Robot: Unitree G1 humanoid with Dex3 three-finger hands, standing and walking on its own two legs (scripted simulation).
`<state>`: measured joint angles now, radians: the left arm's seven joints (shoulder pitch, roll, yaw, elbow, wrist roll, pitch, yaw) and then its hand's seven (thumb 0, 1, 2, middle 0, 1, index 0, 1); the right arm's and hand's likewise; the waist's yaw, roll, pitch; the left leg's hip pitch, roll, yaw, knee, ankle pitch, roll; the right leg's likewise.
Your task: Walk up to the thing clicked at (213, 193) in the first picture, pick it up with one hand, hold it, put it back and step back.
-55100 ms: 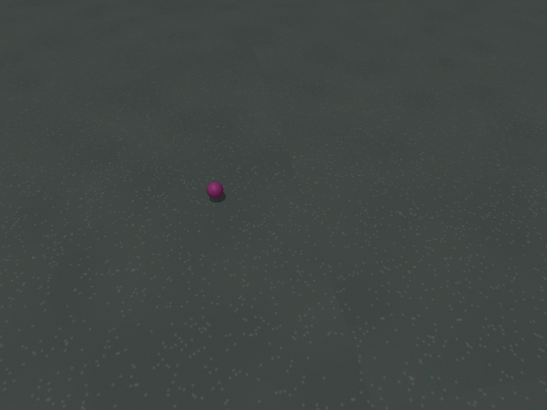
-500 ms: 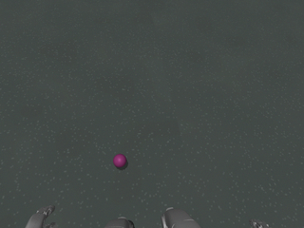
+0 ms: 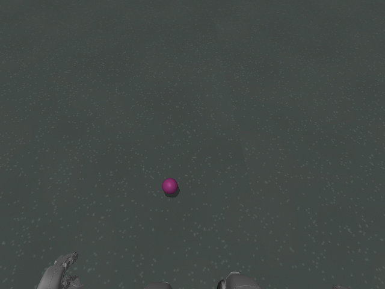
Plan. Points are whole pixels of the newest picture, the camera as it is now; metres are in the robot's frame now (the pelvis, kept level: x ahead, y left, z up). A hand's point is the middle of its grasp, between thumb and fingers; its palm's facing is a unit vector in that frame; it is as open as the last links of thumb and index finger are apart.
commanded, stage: step back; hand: left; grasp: from above
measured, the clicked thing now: (169, 186) +0.64 +0.14 -0.71
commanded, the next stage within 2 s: none
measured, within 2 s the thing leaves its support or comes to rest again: neither
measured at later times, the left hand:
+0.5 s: hand out of the picture -0.08 +0.25 -0.14, palm faces -0.09 -0.91 -0.40, open 7.4 cm
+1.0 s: hand out of the picture -0.21 +0.24 -0.14, palm faces -0.02 -0.93 -0.37, open 7.4 cm
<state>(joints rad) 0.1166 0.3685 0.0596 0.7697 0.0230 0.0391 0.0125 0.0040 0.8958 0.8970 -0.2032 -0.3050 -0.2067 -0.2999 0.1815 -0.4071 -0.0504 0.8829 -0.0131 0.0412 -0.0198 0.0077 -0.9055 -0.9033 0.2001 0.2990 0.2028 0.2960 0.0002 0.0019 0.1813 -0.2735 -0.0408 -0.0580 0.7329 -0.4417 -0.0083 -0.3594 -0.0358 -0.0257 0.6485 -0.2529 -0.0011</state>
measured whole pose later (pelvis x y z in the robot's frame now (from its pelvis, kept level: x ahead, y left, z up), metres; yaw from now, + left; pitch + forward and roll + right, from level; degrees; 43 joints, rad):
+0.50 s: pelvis -0.17 -0.02 +0.00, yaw -5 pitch -3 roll +0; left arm 0.23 0.37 0.07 0.86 0.03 0.05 -0.02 0.00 0.90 0.90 -0.20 -0.30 -0.20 -0.30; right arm 0.10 -0.40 -0.06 0.84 -0.02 0.06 -0.02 0.01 -0.90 -0.90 0.20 0.30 0.21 0.30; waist 0.02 0.03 0.16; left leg -0.52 -0.02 -0.09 0.86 -0.41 -0.02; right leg -0.26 0.02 0.03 0.70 -0.39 -0.02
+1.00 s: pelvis -0.34 -0.02 +0.01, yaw -2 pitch -3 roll -1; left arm 0.13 0.39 0.07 0.82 0.00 0.06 0.01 0.00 0.90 0.90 -0.20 -0.30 -0.20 -0.30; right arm 0.14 -0.36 -0.04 0.86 -0.04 0.04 -0.02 0.01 -0.90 -0.90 0.20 0.30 0.21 0.30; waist 0.00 -0.02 0.16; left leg -0.32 0.03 -0.01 0.61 -0.25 0.01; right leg -0.40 0.07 0.09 1.07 -0.53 0.01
